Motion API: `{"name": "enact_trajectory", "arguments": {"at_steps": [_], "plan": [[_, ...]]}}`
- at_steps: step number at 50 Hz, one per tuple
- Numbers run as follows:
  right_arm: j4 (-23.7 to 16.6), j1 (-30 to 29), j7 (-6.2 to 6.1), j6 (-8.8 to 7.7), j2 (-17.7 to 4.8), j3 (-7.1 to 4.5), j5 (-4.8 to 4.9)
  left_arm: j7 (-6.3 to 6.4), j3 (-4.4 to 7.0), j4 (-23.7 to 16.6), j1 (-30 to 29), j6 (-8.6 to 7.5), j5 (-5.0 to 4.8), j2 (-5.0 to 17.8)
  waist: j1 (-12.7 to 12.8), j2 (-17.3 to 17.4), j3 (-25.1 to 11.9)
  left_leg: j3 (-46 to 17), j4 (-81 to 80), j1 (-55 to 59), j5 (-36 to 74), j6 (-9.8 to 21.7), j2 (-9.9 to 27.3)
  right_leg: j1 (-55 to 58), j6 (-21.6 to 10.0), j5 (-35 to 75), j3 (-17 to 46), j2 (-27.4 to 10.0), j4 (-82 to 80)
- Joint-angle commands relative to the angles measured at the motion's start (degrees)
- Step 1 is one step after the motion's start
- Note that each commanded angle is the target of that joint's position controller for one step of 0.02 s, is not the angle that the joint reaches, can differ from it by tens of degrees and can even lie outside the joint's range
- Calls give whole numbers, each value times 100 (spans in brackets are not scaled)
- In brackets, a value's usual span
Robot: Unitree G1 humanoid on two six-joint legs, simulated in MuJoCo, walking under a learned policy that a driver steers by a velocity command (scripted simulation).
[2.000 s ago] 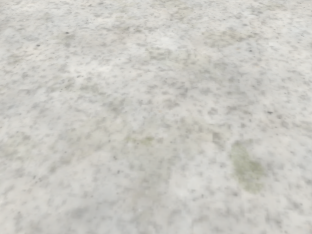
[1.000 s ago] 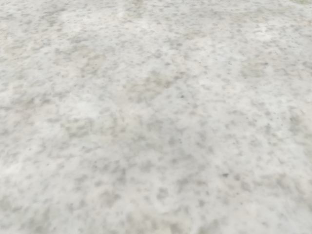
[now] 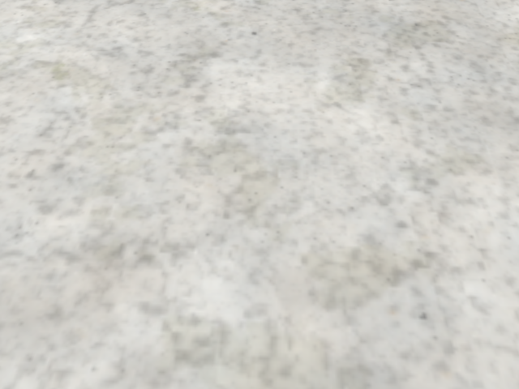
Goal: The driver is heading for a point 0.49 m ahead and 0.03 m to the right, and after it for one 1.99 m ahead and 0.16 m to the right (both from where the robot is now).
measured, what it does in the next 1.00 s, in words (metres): walks ahead: right foot, then left foot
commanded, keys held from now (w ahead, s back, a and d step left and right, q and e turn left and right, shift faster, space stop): w+e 0.24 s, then w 0.72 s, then w+q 0.04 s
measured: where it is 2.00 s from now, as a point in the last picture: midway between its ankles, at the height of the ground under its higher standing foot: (298, 183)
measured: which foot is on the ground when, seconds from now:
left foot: down 0.00-0.02, up 0.04-0.52, down 0.54-1.00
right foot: up 0.00-0.00, down 0.02-0.56, up 0.58-1.00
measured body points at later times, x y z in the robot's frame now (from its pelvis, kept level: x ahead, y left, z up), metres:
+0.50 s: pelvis +0.29 -0.01 +0.01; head +0.32 -0.02 +0.46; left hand +0.31 +0.27 -0.12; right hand +0.45 -0.28 -0.09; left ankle +0.46 +0.07 -0.71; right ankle +0.13 -0.06 -0.72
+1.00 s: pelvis +0.55 -0.06 +0.02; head +0.58 -0.07 +0.47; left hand +0.80 +0.10 -0.09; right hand +0.44 -0.29 -0.12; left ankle +0.46 +0.06 -0.72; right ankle +0.67 -0.21 -0.70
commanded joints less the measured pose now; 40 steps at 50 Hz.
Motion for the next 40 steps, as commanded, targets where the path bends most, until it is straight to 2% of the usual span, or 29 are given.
{"name": "enact_trajectory", "arguments": {"at_steps": [1,2,3,4,5,6,7,9,11,14,17,21,23,24,25,26,27,28,29,30,31,32,34,36,38,40], "plan": [[-394,-249,-60,-8,-1092,-194,26,104,372,264,2103,-117,124,1015,1206,338,-1131,157,3826,-1236,6191,115,1501,2606,-640,-390,596,-61,-581],[-712,67,62,-71,-529,-81,143,173,579,233,2308,-79,153,1737,891,-1006,-1680,220,6193,-3595,1683,-176,414,4394,-1558,-134,3392,-1776,-698],[-803,-217,112,-126,-802,-145,48,119,565,258,2055,-32,-115,1606,838,-668,-1922,-896,7005,-4713,-429,-144,-15,4687,-1930,102,4998,-2106,-1421],[-958,-612,155,-192,-782,-121,38,126,533,226,1634,-7,-181,1446,672,-278,-1022,-1195,6772,-5119,137,-106,460,3927,-1692,-100,4053,-1942,-1568],[-1007,-732,175,-245,-805,-110,69,126,448,184,1351,3,-157,1083,514,127,-494,-1095,6286,-4963,528,-136,689,3108,-1435,158,3469,-1749,-1774],[-998,-746,173,-204,-762,-116,42,143,388,169,1153,-8,-140,886,296,318,-135,-1053,5825,-4688,618,-204,845,2458,-1187,595,2996,-1450,-1904],[-1026,-669,176,-89,-711,-95,-48,175,342,186,1056,-34,-166,772,118,249,-46,-1031,5492,-4357,641,-327,935,1998,-1042,967,2616,-1177,-2001],[-1065,-576,213,115,-575,-60,-121,176,352,201,1129,-137,-176,884,22,36,-158,-888,5066,-4092,707,-504,962,1686,-983,1446,2231,-906,-2069],[-1219,-849,232,192,-546,-46,-114,174,403,222,1274,-181,-182,1065,55,-65,-124,-756,4556,-4212,1028,-649,980,1564,-943,1554,2075,-737,-2165],[-1472,-1556,256,204,-538,-30,-85,174,398,270,1586,-171,-192,1032,318,-205,-2,-643,3551,-4560,1806,-749,999,1828,-700,1635,1981,-599,-2225],[-1619,-2061,298,178,-482,15,-46,194,371,377,1966,-175,-183,959,608,-293,-66,-591,2761,-4621,2430,-673,918,2380,-450,2005,1906,-595,-2118],[-1813,-2616,328,107,-520,50,-2,262,333,466,2226,-185,-95,975,815,-311,7,-523,2047,-4632,2487,-458,743,3073,-435,2423,2024,-846,-1935],[-1836,-2514,327,64,-632,22,3,306,336,462,2110,-202,-56,1065,665,-354,30,-584,1734,-4321,2170,-266,657,3268,-374,2788,2103,-1041,-1752],[-1754,-2203,309,43,-710,-11,6,323,339,439,1953,-217,-49,1117,478,-383,-24,-584,1559,-3871,1940,-155,557,3239,-284,3248,2058,-1068,-1549],[-1604,-1732,267,20,-824,-67,14,326,347,432,1844,-234,-40,1177,264,-409,-213,-531,1456,-3251,1660,-46,377,3217,-201,3992,1988,-1028,-1107],[-1347,-937,207,-23,-924,-130,16,298,339,444,1761,-241,-36,1192,-109,-243,-604,-465,1125,-2312,1722,88,258,3108,-107,4277,1788,-815,-197],[-1173,-58,123,-76,-1168,-210,-71,266,286,369,1748,-273,-69,1052,-480,38,-1201,-1117,1062,-952,1526,329,918,2346,-20,3236,1615,-581,1064],[-1144,525,79,-56,-1811,-382,-190,225,169,250,2403,-288,-268,524,-338,1211,-2047,-3586,901,698,975,1046,2506,666,258,411,1089,280,3151],[-1040,335,154,46,-1594,-382,-27,240,219,339,2457,-269,-153,835,-220,1297,-1967,-5055,143,561,723,1342,2872,-284,231,-2227,1130,586,3916],[-1139,-238,186,75,-1176,-295,71,240,249,315,1995,-231,-33,959,-34,574,-924,-4270,65,-325,193,1246,2637,-615,198,-1776,1288,177,4132],[-1188,-623,216,58,-835,-214,77,188,211,231,1587,-242,-5,869,18,195,-441,-3520,-118,-1037,402,1108,2350,-578,206,-1368,1261,-42,3834],[-1145,-744,211,31,-692,-165,49,148,197,186,1430,-218,-11,777,134,264,-167,-2935,-296,-1474,842,925,2056,-459,218,-1201,1181,-220,3507],[-972,-656,195,-48,-616,-124,73,81,157,237,1545,-101,77,655,320,537,-119,-2244,-482,-1893,1695,758,1709,-86,340,-1044,1040,-355,3150],[-821,-422,219,-134,-698,-151,123,42,129,222,1478,-47,85,585,362,531,-162,-1936,-593,-1866,2323,827,1643,-183,435,-860,879,-425,2960],[-704,-263,229,-153,-770,-178,140,17,97,77,1023,-28,78,546,316,476,-27,-1701,-800,-1788,2421,871,1590,-572,543,-480,732,-584,2586],[-592,-95,233,-135,-731,-168,148,3,58,-102,480,-33,65,499,211,441,106,-1464,-903,-1679,2608,834,1459,-824,641,-74,582,-678,1983]]}}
